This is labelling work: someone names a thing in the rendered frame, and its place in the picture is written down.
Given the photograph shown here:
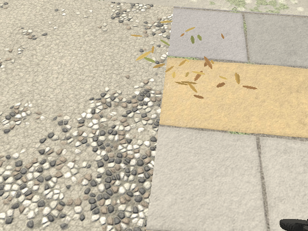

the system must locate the robot right hand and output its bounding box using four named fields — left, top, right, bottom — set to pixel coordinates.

left=279, top=218, right=308, bottom=231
